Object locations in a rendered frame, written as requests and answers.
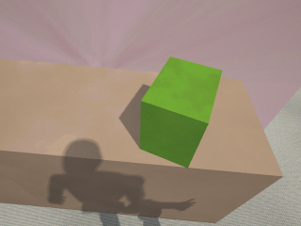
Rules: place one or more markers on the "carton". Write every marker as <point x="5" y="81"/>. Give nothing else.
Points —
<point x="176" y="110"/>

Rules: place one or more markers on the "pedestal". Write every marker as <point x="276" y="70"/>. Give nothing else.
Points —
<point x="70" y="139"/>

